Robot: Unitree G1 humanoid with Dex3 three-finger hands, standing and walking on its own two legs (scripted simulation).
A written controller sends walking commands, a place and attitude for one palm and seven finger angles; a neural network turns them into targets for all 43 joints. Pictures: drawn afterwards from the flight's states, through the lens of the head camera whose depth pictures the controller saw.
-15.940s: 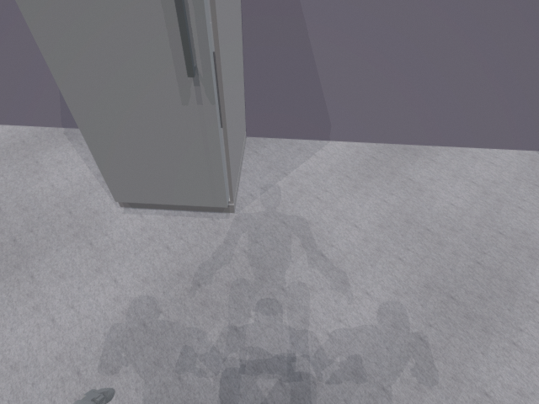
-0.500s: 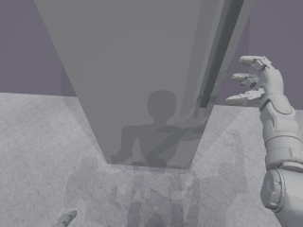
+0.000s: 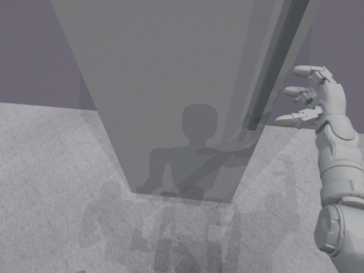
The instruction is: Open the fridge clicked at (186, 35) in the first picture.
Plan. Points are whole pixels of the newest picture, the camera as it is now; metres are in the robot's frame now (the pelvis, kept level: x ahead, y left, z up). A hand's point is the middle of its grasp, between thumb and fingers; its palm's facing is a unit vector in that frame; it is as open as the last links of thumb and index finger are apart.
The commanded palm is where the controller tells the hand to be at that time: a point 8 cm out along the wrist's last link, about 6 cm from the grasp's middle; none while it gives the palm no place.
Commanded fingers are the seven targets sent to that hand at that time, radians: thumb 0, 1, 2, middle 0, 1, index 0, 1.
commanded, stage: feel for the door with the fingertips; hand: right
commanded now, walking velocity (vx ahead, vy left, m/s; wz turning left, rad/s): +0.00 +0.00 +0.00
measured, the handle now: (281, 39) +0.53 -0.12 +0.25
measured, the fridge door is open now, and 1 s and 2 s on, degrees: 0 0 0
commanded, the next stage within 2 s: slide the fingers in behind the handle in 0.68 s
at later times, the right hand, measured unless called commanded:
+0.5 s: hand (284, 95) +0.48 -0.15 +0.15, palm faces +0.03 +1.00 +0.00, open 13.9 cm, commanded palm +0.45 -0.20 +0.16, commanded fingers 0.00 0.50 -0.30 0.30 1.20 0.30 1.20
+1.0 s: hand (285, 95) +0.48 -0.15 +0.15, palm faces +0.01 +1.00 +0.01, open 13.9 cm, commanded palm +0.45 -0.20 +0.16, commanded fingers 0.00 0.50 -0.30 0.30 1.20 0.30 1.20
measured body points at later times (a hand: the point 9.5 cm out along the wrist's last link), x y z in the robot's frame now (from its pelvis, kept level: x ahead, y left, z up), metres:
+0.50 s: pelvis +0.00 +0.00 +0.00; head +0.04 +0.01 +0.45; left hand +0.07 +0.26 -0.12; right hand +0.47 -0.20 +0.15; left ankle -0.01 +0.13 -0.72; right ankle +0.01 -0.13 -0.72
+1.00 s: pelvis -0.01 +0.00 +0.00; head +0.04 -0.01 +0.44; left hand +0.03 +0.26 -0.12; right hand +0.47 -0.21 +0.15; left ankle -0.01 +0.13 -0.72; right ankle +0.01 -0.13 -0.72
